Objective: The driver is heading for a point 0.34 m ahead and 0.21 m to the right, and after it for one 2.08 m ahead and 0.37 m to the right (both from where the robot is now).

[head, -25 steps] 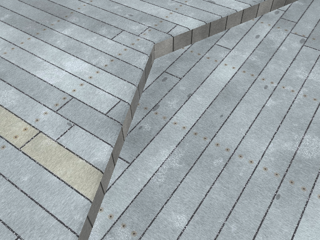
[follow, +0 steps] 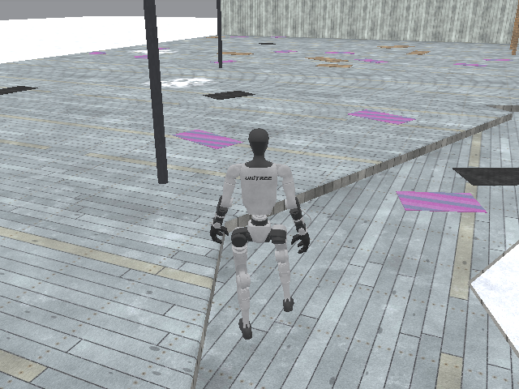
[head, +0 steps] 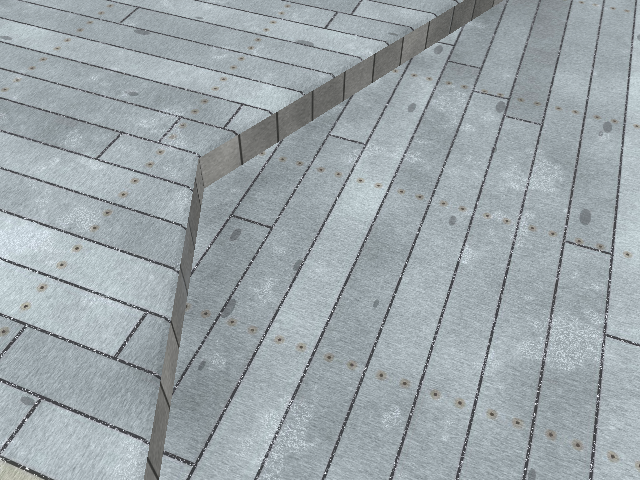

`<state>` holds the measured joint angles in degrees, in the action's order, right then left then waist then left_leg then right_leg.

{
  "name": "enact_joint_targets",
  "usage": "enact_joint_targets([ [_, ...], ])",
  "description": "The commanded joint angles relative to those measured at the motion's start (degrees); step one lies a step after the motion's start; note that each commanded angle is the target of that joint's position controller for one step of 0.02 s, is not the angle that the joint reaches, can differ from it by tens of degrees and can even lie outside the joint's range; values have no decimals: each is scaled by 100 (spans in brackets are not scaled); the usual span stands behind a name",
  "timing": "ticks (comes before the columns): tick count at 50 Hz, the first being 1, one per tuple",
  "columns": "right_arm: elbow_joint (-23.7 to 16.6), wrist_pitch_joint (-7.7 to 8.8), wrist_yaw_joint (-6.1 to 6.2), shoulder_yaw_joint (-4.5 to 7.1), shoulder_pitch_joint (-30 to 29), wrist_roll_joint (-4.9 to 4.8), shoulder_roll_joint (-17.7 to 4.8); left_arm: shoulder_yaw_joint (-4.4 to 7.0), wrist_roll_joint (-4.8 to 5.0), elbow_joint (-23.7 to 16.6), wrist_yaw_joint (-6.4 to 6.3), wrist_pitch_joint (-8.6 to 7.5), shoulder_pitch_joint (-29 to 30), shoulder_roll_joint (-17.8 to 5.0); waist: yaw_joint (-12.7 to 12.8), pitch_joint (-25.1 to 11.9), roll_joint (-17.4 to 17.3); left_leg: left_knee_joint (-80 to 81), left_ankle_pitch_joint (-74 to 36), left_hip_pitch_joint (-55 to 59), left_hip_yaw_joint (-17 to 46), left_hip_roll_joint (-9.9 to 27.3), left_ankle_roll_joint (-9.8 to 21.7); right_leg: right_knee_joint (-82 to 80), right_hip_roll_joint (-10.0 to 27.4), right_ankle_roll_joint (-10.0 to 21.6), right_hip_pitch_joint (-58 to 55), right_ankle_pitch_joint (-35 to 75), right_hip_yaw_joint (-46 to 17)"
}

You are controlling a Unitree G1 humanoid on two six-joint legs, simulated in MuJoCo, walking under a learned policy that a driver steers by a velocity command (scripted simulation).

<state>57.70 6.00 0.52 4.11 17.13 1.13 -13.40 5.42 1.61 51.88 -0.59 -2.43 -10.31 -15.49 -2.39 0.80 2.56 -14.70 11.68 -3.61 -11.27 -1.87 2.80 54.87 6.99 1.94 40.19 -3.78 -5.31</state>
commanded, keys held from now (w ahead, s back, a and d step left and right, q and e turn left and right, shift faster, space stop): w+e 0.26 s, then e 0.10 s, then no key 0.56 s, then w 0.08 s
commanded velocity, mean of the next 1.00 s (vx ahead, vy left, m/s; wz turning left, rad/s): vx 0.25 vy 0.00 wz -0.32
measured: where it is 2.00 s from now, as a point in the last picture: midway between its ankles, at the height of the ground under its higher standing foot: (421, 343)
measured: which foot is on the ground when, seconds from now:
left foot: down 0.00-0.26, up 0.28-0.70, down 0.72-1.00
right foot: up 0.00-0.24, down 0.26-1.00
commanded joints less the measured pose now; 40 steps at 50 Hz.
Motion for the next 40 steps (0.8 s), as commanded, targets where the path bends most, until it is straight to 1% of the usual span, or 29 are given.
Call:
enact_joint_targets([
  [1,-400,57,98,148,-322,-24,-848,-8,-43,-377,96,-37,206,-102,118,278,-521,825,-1536,-251,404,1543,553,-770,53,-25,-12,806,181],
  [5,-300,-59,140,192,159,-102,-956,-101,-52,-779,244,-30,983,8,-173,542,-424,653,-1795,490,99,1764,532,-1495,-35,77,256,727,575],
  [7,-286,-148,139,224,262,-148,-1021,-114,-38,-977,326,-21,1188,-6,-186,594,-463,385,-2267,900,-15,1902,510,-1682,-127,171,321,308,768],
  [8,-313,-187,142,242,207,-170,-1080,-98,-29,-1058,366,-15,1185,-50,-104,549,-526,167,-2881,997,-105,1938,465,-1764,-231,253,136,42,900],
  [10,-402,-256,170,298,41,-227,-1284,5,-15,-1126,404,11,855,-265,210,190,-792,-609,-4888,1103,-259,1957,353,-1718,-610,472,-666,-556,1247],
  [11,-447,-297,181,316,-55,-244,-1361,106,14,-1056,406,25,343,-458,536,-114,-893,-1393,-5620,1038,-306,1924,295,-1729,-842,622,-1352,-827,1353],
  [12,-498,-313,176,314,-211,-282,-1395,274,24,-862,363,27,-540,-759,1041,-563,-818,-2545,-5487,614,-398,1753,139,-2156,-1065,837,-2617,-486,1336],
  [13,-596,-261,173,266,-179,-201,-1272,484,5,-656,232,79,-1386,-1259,1366,-1048,-250,-4279,-3713,-731,-407,1479,-140,-2453,-584,1141,-4299,-525,284],
  [14,-947,-54,83,16,259,-34,-362,554,-19,-835,173,51,-975,-1869,553,-1436,1374,-6651,1859,-3371,133,53,-578,-3050,977,2338,-6102,-216,-3116],
  [15,-1086,238,-28,59,-171,-267,-791,384,-158,-949,196,-15,-1191,-1445,875,-2224,679,-7170,2272,-3930,1611,-12,-480,-3763,1391,2557,-6365,169,-4223],
  [16,-1228,319,-54,97,-698,-448,-950,275,-225,-967,199,-96,-952,-1068,887,-1583,326,-7035,1918,-4179,1699,303,-329,-3588,1186,2197,-5889,1193,-3108],
  [17,-1184,307,-9,96,-696,-365,-898,220,-148,-1012,225,-163,-520,-855,567,-942,-237,-6400,1494,-3984,1672,572,-304,-3498,870,1895,-4893,2016,-2169],
  [18,-1087,224,53,156,-658,-184,-985,160,-72,-1104,208,-173,-150,-646,357,-707,-371,-5869,1305,-3634,1610,784,-328,-3504,631,1644,-4153,2293,-1574],
  [19,-1050,109,66,200,-538,-139,-1037,121,-118,-1199,181,-158,54,-577,198,-573,-352,-5663,1198,-3201,1575,870,-363,-3603,548,1582,-3514,2630,-1278],
  [20,-1050,-5,70,214,-435,-122,-1002,115,-161,-1228,165,-154,94,-619,89,-554,-371,-5442,1122,-2935,1540,881,-410,-3676,494,1560,-3146,2915,-1141],
  [21,-1064,-88,78,191,-376,-95,-865,131,-183,-1206,148,-166,69,-711,25,-550,-333,-5176,1001,-2808,1454,849,-474,-3715,441,1565,-2891,3309,-948],
  [23,-1134,-169,111,141,-499,-52,-697,160,-192,-1137,83,-169,-75,-843,35,-577,-147,-4538,508,-2812,1353,743,-554,-3712,273,1496,-2747,3830,-567],
  [25,-1201,-194,103,90,-737,-44,-623,141,-142,-1096,10,-103,-106,-821,107,-654,47,-3731,-180,-2738,1289,655,-581,-3653,58,1293,-2775,3753,-246],
  [26,-1223,-189,80,71,-865,-55,-611,127,-125,-1088,-18,-63,-108,-798,171,-706,126,-3320,-577,-2612,1258,598,-574,-3627,-38,1178,-2801,3596,-131],
  [28,-1283,-168,21,44,-1169,-86,-616,103,-129,-1041,-59,1,-176,-779,336,-743,225,-2667,-1174,-2414,1229,496,-558,-3579,-71,1028,-2915,3224,-93],
  [31,-1336,-151,-48,45,-1409,-94,-704,44,-183,-934,-64,45,-253,-712,452,-648,303,-2167,-1175,-2335,1296,433,-495,-3415,109,989,-3187,2720,-353],
  [33,-1360,-114,-80,72,-1437,-56,-803,4,-187,-879,-60,50,-231,-656,414,-559,349,-1868,-802,-2288,1312,395,-355,-3131,247,953,-3372,2617,-597],
  [34,-1317,-85,-94,84,-1299,-28,-825,-27,-165,-862,-67,53,-181,-602,302,-562,336,-1527,-872,-2076,1288,365,-254,-2924,228,869,-3421,2485,-670],
  [35,-1235,-45,-102,88,-1075,19,-828,-62,-139,-839,-73,52,-149,-545,132,-597,260,-948,-1641,-1579,1265,361,-123,-2668,69,687,-3359,2233,-638],
  [36,-1203,-12,-75,130,-943,91,-1071,-87,-212,-858,-75,17,-320,-468,199,-811,-56,-979,-3687,-828,1678,774,62,-2308,-282,429,-3133,1659,-516],
  [37,-1242,-31,-43,138,-993,154,-1269,-102,-288,-781,-70,-30,-987,-376,589,-1152,-708,-1410,-5359,178,2262,1496,633,-1856,-703,147,-2432,89,-340],
  [38,-1191,-116,-23,41,-858,114,-821,-134,-263,-670,-99,-9,-1105,-350,402,-1535,-1217,-1421,-5425,470,2736,1959,1242,-1425,-849,-130,-2202,-1477,-175],
  [39,-1147,-196,-24,-62,-859,12,-538,-114,-220,-733,-94,69,-846,-484,338,-1504,-1362,-1178,-4734,344,3066,2131,1396,-1263,-799,-255,-2100,-2509,-76],
  [40,-1107,-264,-31,-90,-894,-20,-542,-93,-166,-779,-111,179,-593,-514,307,-1317,-1273,-978,-3883,153,3206,2102,1334,-1165,-746,-298,-1971,-2796,-23],
])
